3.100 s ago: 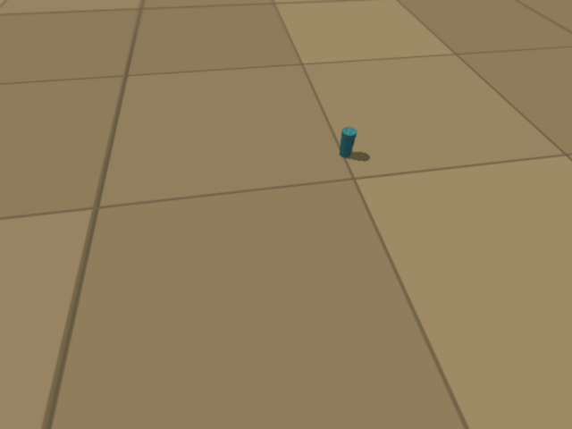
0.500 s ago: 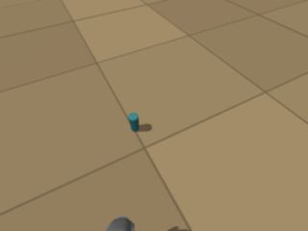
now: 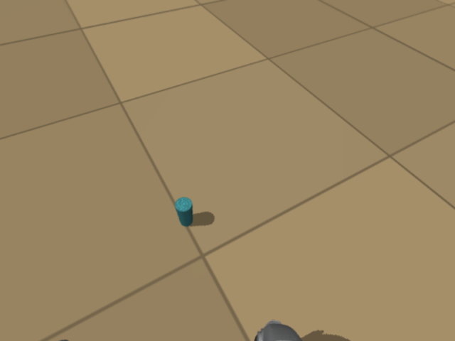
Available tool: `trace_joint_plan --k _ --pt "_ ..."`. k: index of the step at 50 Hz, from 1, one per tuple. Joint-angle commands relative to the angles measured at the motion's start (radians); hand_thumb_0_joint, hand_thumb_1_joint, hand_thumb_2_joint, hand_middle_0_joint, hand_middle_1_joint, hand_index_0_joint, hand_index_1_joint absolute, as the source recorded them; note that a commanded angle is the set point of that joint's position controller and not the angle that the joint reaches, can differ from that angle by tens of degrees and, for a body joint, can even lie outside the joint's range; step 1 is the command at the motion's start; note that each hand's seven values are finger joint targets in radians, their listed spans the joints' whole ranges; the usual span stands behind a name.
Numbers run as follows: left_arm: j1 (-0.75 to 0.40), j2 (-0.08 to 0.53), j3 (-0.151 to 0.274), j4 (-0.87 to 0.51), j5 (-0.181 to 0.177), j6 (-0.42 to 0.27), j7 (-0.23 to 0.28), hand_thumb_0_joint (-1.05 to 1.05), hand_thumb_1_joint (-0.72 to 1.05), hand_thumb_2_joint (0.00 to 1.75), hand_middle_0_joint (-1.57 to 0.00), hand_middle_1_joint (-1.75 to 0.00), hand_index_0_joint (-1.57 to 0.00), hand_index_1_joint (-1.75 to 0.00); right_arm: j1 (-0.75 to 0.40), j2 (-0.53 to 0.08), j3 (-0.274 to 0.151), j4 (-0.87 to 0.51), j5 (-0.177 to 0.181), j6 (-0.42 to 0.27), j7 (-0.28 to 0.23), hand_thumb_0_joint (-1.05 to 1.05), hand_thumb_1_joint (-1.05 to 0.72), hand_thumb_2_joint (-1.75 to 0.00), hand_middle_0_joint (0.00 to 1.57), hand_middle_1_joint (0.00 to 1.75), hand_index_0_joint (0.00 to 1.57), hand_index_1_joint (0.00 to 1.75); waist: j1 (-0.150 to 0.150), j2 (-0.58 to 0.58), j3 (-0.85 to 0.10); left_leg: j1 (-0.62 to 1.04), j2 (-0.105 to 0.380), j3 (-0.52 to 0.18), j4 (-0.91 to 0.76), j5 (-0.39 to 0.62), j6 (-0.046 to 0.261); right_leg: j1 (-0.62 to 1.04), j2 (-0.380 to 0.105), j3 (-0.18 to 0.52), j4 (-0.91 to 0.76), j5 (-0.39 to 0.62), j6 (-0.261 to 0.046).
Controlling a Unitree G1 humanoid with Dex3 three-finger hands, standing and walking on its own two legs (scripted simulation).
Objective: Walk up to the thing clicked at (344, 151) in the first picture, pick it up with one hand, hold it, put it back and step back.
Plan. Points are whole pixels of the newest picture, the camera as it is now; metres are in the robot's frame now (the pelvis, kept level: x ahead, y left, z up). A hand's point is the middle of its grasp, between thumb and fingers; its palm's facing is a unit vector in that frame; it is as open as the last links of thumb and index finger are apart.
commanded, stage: walk up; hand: left
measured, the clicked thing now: (185, 212) +0.75 +0.18 -0.69
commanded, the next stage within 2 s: none
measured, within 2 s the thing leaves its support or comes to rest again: neither
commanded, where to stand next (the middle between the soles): +0.45 +0.01 m, yaw +1 degrees
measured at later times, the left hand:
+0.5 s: hand (74, 315) +0.20 +0.30 -0.15, palm faces +0.02 -0.92 -0.39, open 7.4 cm
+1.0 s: hand (112, 216) +0.41 +0.27 -0.13, palm faces -0.01 -0.90 -0.43, open 7.4 cm
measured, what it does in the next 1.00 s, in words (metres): walks ahead: right foot, then left foot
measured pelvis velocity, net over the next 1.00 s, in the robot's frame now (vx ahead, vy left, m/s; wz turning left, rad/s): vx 0.34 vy -0.01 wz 0.02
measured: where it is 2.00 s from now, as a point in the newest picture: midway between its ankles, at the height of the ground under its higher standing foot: (219, 291)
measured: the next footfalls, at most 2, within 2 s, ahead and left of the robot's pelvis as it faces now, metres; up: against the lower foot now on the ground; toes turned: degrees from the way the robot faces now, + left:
right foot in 0.06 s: +0.18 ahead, -0.14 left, +0.00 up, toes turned -4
left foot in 0.48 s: +0.31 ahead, +0.15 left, +0.00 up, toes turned +7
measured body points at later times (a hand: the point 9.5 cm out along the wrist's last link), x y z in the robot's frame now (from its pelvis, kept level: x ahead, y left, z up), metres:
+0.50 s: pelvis +0.19 +0.01 -0.01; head +0.19 +0.02 +0.44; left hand +0.20 +0.35 -0.13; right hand +0.28 -0.31 -0.11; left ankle +0.27 +0.14 -0.74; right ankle +0.14 -0.13 -0.73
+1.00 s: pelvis +0.34 -0.01 -0.01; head +0.36 -0.04 +0.44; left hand +0.41 +0.32 -0.10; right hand +0.40 -0.32 -0.14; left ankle +0.32 +0.13 -0.68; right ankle +0.41 -0.12 -0.73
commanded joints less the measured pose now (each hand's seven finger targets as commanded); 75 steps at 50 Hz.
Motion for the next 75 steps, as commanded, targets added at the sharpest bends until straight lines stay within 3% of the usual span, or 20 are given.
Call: trace_joint_plan --k 1,2,4,5,11,17,22,23,24,25,26,30,35,41,44,54,57,60,66,75 --pt "0.08 0.172 0.068 -0.037 0.003 -0.032 0.02 0.0 0.9 0.9 -0.2 -0.3 -0.2 -0.3 -0.065 -0.265 -0.078 -0.1 0.006 -0.01 -0.021 0.0 -0.9 -0.9 0.2 0.3 0.2 0.3 0.07 0.111 -0.077 -0.16 0.173 -0.114 -0.033 0.135 0.163 0.294 0.064 -0.071 -0.138 0.095 -0.009" --pt "0.148 0.208 0.085 -0.014 0.006 -0.039 0.03 0.0 0.9 0.9 -0.2 -0.3 -0.2 -0.3 -0.051 -0.225 -0.064 -0.106 0.004 -0.008 -0.021 0.0 -0.9 -0.9 0.2 0.3 0.2 0.3 0.107 0.019 -0.119 -0.23 0.135 -0.089 0.125 0.162 0.136 0.448 0.076 -0.047 -0.155 0.039 -0.027" --pt "0.251 0.367 0.122 -0.031 0.007 -0.059 0.055 0.0 0.9 0.9 -0.2 -0.3 -0.2 -0.3 0.024 -0.142 -0.029 -0.118 0.007 -0.003 -0.022 0.0 -0.9 -0.9 0.2 0.3 0.2 0.3 0.134 -0.295 -0.153 -0.544 -0.08 -0.031 0.618 -0.19 0.047 0.592 -0.34 0.66 -0.475 -0.32 -0.154" --pt "0.186 0.368 0.11 -0.047 -0.005 -0.053 0.054 0.0 0.9 0.9 -0.2 -0.3 -0.2 -0.3 -0.027 -0.244 -0.058 -0.095 -0.004 0.011 -0.036 0.0 -0.9 -0.9 0.2 0.3 0.2 0.3 0.124 -0.154 -0.101 -0.55 -0.012 -0.134 0.692 -0.224 0.046 0.484 -0.39 0.732 -0.474 -0.415 -0.257" --pt "0.059 0.245 0.076 -0.089 -0.003 -0.058 0.057 0.0 0.9 0.9 -0.2 -0.3 -0.2 -0.3 0.043 -0.204 -0.057 -0.007 -0.003 0.021 -0.005 0.0 -0.9 -0.9 0.2 0.3 0.2 0.3 0.039 -0.155 -0.031 -0.419 0.045 -0.127 0.465 -0.002 0.017 0.287 -0.163 0.183 -0.436 -0.03 -0.193" --pt "0.07 0.274 0.085 -0.111 0.005 -0.057 0.05 0.0 0.9 0.9 -0.2 -0.3 -0.2 -0.3 -0.077 -0.193 -0.07 -0.048 -0.019 0.019 0.019 0.0 -0.9 -0.9 0.2 0.3 0.2 0.3 0.066 -0.129 -0.013 -0.333 0.061 -0.074 0.2 0.108 0.002 0.218 -0.18 0.146 -0.455 -0.247 -0.194" --pt "0.012 0.249 0.064 -0.12 0.008 -0.042 0.05 0.0 0.9 0.9 -0.2 -0.3 -0.2 -0.3 0.05 -0.215 -0.091 -0.003 -0.023 -0.002 0.008 0.0 -0.9 -0.9 0.2 0.3 0.2 0.3 -0.039 -0.025 -0.066 0.002 0.006 -0.017 0.071 0.106 0.031 0.073 -0.139 0.073 -0.225 -0.186 -0.138" --pt "0.051 0.205 0.046 -0.115 0.009 -0.039 0.05 0.0 0.9 0.9 -0.2 -0.3 -0.2 -0.3 0.118 -0.245 -0.102 0.019 -0.022 -0.01 -0.004 0.0 -0.9 -0.9 0.2 0.3 0.2 0.3 -0.068 0.097 -0.111 0.124 -0.007 -0.047 0.005 0.006 0.05 0.032 -0.082 0.01 -0.008 -0.052 -0.113" --pt "0.093 0.13 0.025 -0.122 -0.003 -0.038 0.048 0.0 0.9 0.9 -0.2 -0.3 -0.2 -0.3 0.17 -0.328 -0.123 0.014 -0.034 -0.017 -0.017 0.0 -0.9 -0.9 0.2 0.3 0.2 0.3 -0.076 0.336 -0.129 0.2 0.21 -0.415 -0.15 -0.188 0.127 -0.124 0.03 -0.075 0.334 -0.091 -0.044" --pt "0.098 0.169 0.034 -0.111 -0.008 -0.031 0.058 0.0 0.9 0.9 -0.2 -0.3 -0.2 -0.3 0.148 -0.382 -0.128 -0.028 -0.015 -0.019 -0.02 0.0 -0.9 -0.9 0.2 0.3 0.2 0.3 -0.07 0.306 -0.082 0.173 0.39 -0.768 -0.292 -0.25 0.248 -0.262 0.116 -0.014 0.444 -0.321 -0.028" --pt "0.057 0.236 0.042 -0.095 0.0 -0.026 0.071 0.0 0.9 0.9 -0.2 -0.3 -0.2 -0.3 0.109 -0.37 -0.127 -0.029 0.004 -0.014 -0.021 0.0 -0.9 -0.9 0.2 0.3 0.2 0.3 -0.048 0.165 -0.027 0.066 0.408 -0.743 -0.266 -0.225 0.299 -0.258 0.046 0.081 0.502 -0.312 -0.034" --pt "0.132 0.222 0.047 -0.028 -0.012 -0.019 0.051 0.0 0.9 0.9 -0.2 -0.3 -0.2 -0.3 -0.007 -0.279 -0.085 -0.049 -0.001 -0.021 -0.031 0.0 -0.9 -0.9 0.2 0.3 0.2 0.3 0.023 0.185 0.002 -0.105 0.226 -0.301 -0.233 -0.001 0.2 -0.089 -0.026 0.074 0.326 -0.123 -0.017" --pt "0.039 0.191 0.053 -0.059 0.003 -0.018 0.027 0.0 0.9 0.9 -0.2 -0.3 -0.2 -0.3 0.009 -0.293 -0.087 -0.069 -0.012 -0.016 -0.023 0.0 -0.9 -0.9 0.2 0.3 0.2 0.3 -0.011 0.212 0.001 -0.111 0.233 -0.249 -0.244 -0.037 0.248 -0.032 -0.015 0.004 0.098 -0.094 0.011" --pt "0.13 0.183 0.062 -0.004 0.006 -0.043 0.054 0.0 0.9 0.9 -0.2 -0.3 -0.2 -0.3 -0.05 -0.224 -0.057 -0.093 -0.002 0.014 -0.026 0.0 -0.9 -0.9 0.2 0.3 0.2 0.3 0.069 0.075 -0.076 -0.234 0.146 -0.112 0.058 0.137 0.154 0.343 0.082 -0.048 -0.166 0.07 -0.002" --pt "0.189 0.353 0.092 -0.021 0.002 -0.052 0.079 0.0 0.9 0.9 -0.2 -0.3 -0.2 -0.3 0.007 -0.188 -0.039 -0.09 0.001 0.036 -0.045 0.0 -0.9 -0.9 0.2 0.3 0.2 0.3 0.098 -0.202 -0.121 -0.488 -0.037 -0.082 0.586 -0.26 0.048 0.463 -0.338 0.635 -0.404 -0.055 -0.227" --pt "-0.012 0.233 0.035 -0.066 0.004 -0.023 0.101 0.0 0.9 0.9 -0.2 -0.3 -0.2 -0.3 -0.013 -0.16 -0.044 0.029 -0.003 0.064 -0.05 0.0 -0.9 -0.9 0.2 0.3 0.2 0.3 0.028 -0.162 -0.111 -0.182 0.009 -0.066 0.26 -0.013 0.017 0.135 -0.158 0.144 -0.208 0.356 -0.175" --pt "-0.059 0.204 0.017 -0.061 -0.014 -0.001 0.101 0.0 0.9 0.9 -0.2 -0.3 -0.2 -0.3 -0.036 -0.178 -0.051 0.053 -0.005 0.055 -0.058 0.0 -0.9 -0.9 0.2 0.3 0.2 0.3 0.0 -0.086 -0.121 -0.042 -0.006 -0.071 0.087 0.172 0.037 0.03 -0.12 0.121 -0.114 0.185 -0.114" --pt "-0.01 0.167 0.005 -0.007 -0.03 0.027 0.103 0.0 0.9 0.9 -0.2 -0.3 -0.2 -0.3 -0.189 -0.284 -0.054 0.023 0.001 0.046 -0.059 0.0 -0.9 -0.9 0.2 0.3 0.2 0.3 0.056 0.174 -0.106 -0.249 0.257 -0.429 -0.119 -0.028 0.182 0.143 0.063 0.003 0.046 -0.269 -0.014" --pt "-0.062 0.198 0.005 0.088 -0.008 0.014 0.095 0.0 0.9 0.9 -0.2 -0.3 -0.2 -0.3 -0.264 -0.193 -0.011 0.078 0.005 0.061 -0.052 0.0 -0.9 -0.9 0.2 0.3 0.2 0.3 0.044 0.13 -0.091 -0.237 0.096 -0.24 -0.043 -0.061 0.063 0.201 -0.015 0.113 -0.181 -0.085 -0.033" --pt "-0.149 0.17 -0.016 0.165 -0.018 0.005 0.092 0.0 0.9 0.9 -0.2 -0.3 -0.2 -0.3 -0.308 -0.178 0.006 0.164 0.014 0.051 -0.055 0.0 -0.9 -0.9 0.2 0.3 0.2 0.3 0.032 0.066 -0.157 -0.068 0.101 -0.199 -0.068 0.231 0.053 0.267 -0.03 0.089 -0.251 0.134 -0.008"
